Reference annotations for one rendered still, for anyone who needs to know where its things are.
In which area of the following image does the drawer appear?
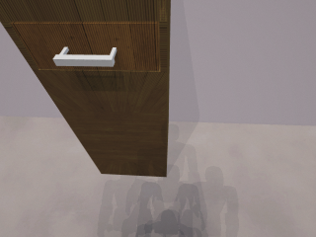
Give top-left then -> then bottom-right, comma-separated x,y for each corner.
11,21 -> 160,71

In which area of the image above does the handle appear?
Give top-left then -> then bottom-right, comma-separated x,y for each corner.
53,46 -> 117,67

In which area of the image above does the cabinet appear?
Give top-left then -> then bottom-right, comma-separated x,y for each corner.
0,0 -> 171,178

